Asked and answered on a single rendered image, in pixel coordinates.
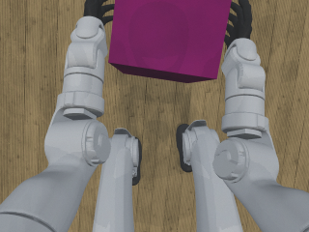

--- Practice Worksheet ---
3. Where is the right robot hand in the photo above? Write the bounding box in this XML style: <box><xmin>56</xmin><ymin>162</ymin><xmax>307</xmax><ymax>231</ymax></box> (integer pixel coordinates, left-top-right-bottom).
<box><xmin>224</xmin><ymin>0</ymin><xmax>253</xmax><ymax>49</ymax></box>

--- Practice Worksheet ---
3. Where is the robot right forearm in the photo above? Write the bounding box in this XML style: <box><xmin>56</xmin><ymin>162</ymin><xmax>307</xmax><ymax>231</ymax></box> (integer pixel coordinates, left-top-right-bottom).
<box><xmin>221</xmin><ymin>38</ymin><xmax>276</xmax><ymax>154</ymax></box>

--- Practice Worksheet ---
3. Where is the carton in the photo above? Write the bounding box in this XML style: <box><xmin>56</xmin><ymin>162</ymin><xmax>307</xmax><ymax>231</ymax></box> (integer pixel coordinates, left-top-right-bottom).
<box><xmin>108</xmin><ymin>0</ymin><xmax>232</xmax><ymax>83</ymax></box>

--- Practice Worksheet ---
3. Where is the left robot shin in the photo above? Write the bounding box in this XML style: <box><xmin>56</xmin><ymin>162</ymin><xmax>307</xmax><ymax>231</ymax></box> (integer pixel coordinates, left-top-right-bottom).
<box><xmin>108</xmin><ymin>128</ymin><xmax>137</xmax><ymax>177</ymax></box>

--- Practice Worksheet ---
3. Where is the robot left forearm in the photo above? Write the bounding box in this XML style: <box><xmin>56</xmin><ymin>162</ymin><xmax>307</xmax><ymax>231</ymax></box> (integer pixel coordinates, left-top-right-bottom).
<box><xmin>44</xmin><ymin>15</ymin><xmax>108</xmax><ymax>152</ymax></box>

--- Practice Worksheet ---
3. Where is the right robot upper arm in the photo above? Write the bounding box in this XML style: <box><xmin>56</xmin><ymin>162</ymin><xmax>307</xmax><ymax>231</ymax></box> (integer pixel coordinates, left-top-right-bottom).
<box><xmin>212</xmin><ymin>137</ymin><xmax>309</xmax><ymax>232</ymax></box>

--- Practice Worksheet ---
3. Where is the left robot upper arm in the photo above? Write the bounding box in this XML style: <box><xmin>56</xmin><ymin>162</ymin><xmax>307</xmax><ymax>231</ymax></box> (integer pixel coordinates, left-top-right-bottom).
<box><xmin>0</xmin><ymin>119</ymin><xmax>111</xmax><ymax>232</ymax></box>

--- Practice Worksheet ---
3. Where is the left robot foot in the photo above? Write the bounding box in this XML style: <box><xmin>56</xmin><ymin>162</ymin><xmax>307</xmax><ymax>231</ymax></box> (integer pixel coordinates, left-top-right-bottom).
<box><xmin>132</xmin><ymin>137</ymin><xmax>142</xmax><ymax>186</ymax></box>

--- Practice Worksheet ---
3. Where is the left robot hand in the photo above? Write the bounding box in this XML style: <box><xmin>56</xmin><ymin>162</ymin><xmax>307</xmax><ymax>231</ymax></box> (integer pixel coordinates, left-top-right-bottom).
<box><xmin>83</xmin><ymin>0</ymin><xmax>115</xmax><ymax>26</ymax></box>

